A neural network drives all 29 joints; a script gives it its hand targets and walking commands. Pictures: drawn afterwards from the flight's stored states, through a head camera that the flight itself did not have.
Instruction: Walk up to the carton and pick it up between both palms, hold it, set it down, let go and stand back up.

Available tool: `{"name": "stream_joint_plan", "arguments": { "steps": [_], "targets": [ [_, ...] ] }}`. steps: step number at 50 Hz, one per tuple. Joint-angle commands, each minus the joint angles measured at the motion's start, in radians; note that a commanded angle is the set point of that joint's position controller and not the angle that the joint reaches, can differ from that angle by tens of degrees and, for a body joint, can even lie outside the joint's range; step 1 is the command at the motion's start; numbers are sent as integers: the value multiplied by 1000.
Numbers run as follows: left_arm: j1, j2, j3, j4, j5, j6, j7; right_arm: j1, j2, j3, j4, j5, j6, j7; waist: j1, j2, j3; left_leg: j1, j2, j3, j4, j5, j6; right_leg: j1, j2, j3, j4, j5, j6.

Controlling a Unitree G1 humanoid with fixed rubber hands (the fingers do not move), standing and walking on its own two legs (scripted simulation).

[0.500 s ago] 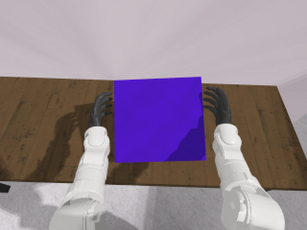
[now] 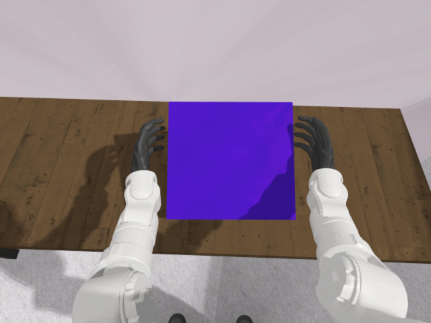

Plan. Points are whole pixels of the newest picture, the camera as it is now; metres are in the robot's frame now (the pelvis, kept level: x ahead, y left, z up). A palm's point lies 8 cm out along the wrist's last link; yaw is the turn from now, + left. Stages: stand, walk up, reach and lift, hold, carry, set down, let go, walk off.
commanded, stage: set down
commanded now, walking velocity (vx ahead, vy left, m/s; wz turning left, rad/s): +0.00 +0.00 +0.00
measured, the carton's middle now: (228, 162) +0.45 +0.00 -0.08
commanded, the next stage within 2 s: none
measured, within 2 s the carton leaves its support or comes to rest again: neither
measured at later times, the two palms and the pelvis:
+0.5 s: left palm (145, 160) +0.40 +0.16 -0.01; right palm (318, 157) +0.43 -0.17 +0.00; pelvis +0.00 +0.00 +0.00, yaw +0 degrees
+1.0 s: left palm (146, 160) +0.41 +0.17 -0.01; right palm (316, 156) +0.43 -0.17 -0.01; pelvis +0.00 +0.00 +0.00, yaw +0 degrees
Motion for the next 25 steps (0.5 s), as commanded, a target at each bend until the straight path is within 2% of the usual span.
{"name": "stream_joint_plan", "arguments": {
  "steps": [1,3,4,5,6,7,8,9,10,11,12,13,14,15,16,17,18,19,20,21,22,23,24,25],
  "targets": [
    [-478,-464,-176,99,28,-100,-112,-489,432,205,55,-173,-85,160,71,-29,-647,232,-20,100,144,533,13,217,21,-124,58,484,-9],
    [-474,-445,-145,113,46,-101,-120,-436,440,186,77,-189,-62,151,62,-33,-591,221,-21,98,132,474,24,250,4,-110,71,498,-1],
    [-478,-452,-153,125,38,-109,-125,-452,441,202,72,-177,-79,155,80,-41,-628,190,-23,105,137,482,31,233,4,-98,66,507,-6],
    [-478,-447,-126,152,47,-115,-132,-457,455,209,68,-184,-78,159,87,-66,-601,171,-32,112,131,469,37,247,-2,-100,71,531,13],
    [-484,-455,-153,133,45,-111,-129,-439,452,183,68,-197,-85,153,49,-16,-597,158,-31,107,118,446,28,265,0,-104,77,516,2],
    [-451,-473,-137,162,61,-119,-129,-440,466,203,90,-181,-93,158,85,-25,-589,140,-31,118,125,449,36,248,-8,-92,86,526,4],
    [-476,-468,-149,147,57,-118,-130,-458,428,175,105,-190,-89,157,64,-30,-582,183,-22,107,108,463,27,236,1,-110,62,491,4],
    [-459,-461,-128,171,62,-113,-130,-436,445,184,101,-197,-87,162,80,-23,-591,172,-22,114,117,458,30,239,9,-111,75,488,1],
    [-475,-446,-131,151,66,-113,-120,-468,421,179,122,-186,-82,170,87,-2,-594,214,-17,108,122,467,24,188,15,-123,65,403,-11],
    [-464,-454,-135,136,77,-100,-123,-434,412,149,115,-194,-73,168,51,12,-556,279,-22,101,127,480,16,160,19,-132,40,383,-13],
    [-470,-465,-144,158,55,-102,-121,-443,418,155,118,-203,-67,168,59,-19,-562,231,-22,108,134,457,21,161,20,-124,47,390,-13],
    [-473,-438,-119,170,55,-103,-122,-454,412,151,125,-208,-69,167,72,-15,-566,223,-15,111,140,445,25,138,22,-126,41,346,-20],
    [-448,-458,-109,156,65,-117,-120,-444,443,179,94,-207,-83,164,90,-41,-583,191,-20,111,150,478,29,190,13,-113,64,442,-20],
    [-487,-448,-132,148,65,-120,-117,-465,425,160,90,-206,-77,166,69,-2,-614,182,-21,113,140,477,21,191,18,-122,65,427,-21],
    [-486,-436,-119,147,84,-114,-119,-442,440,158,99,-200,-69,175,81,2,-600,205,-30,111,133,471,20,185,18,-119,66,424,-9],
    [-478,-453,-138,149,61,-108,-121,-431,415,137,107,-194,-70,172,52,30,-576,238,-29,103,142,485,18,125,23,-127,51,392,-20],
    [-424,-446,-97,196,83,-102,-123,-417,426,171,119,-194,-61,173,95,-16,-525,226,-25,116,135,470,20,170,22,-119,46,403,-19],
    [-464,-433,-95,172,71,-111,-120,-443,406,143,124,-212,-64,169,60,-24,-573,200,-19,110,154,454,29,141,21,-113,48,373,-25],
    [-461,-440,-99,149,75,-116,-115,-439,422,164,130,-203,-61,170,75,-18,-571,209,-17,110,143,458,32,155,22,-114,65,388,-27],
    [-446,-458,-81,189,89,-111,-123,-435,433,163,127,-213,-64,173,88,-35,-565,199,-20,106,144,464,31,153,16,-115,60,391,-14],
    [-454,-437,-90,172,92,-116,-125,-406,438,153,115,-203,-59,170,68,11,-568,234,-17,106,139,461,30,140,16,-123,62,363,-14],
    [-453,-468,-112,173,71,-111,-125,-399,422,152,143,-213,-56,170,50,1,-575,239,-18,95,142,467,26,119,17,-124,57,363,-19],
    [-427,-460,-95,169,84,-116,-115,-418,436,162,131,-202,-74,171,76,-5,-593,223,-10,92,162,514,25,116,29,-115,66,387,-28],
    [-450,-444,-103,152,86,-125,-120,-396,420,137,135,-218,-74,171,63,3,-562,221,-23,105,146,493,24,140,19,-126,62,402,-14]
  ]
}}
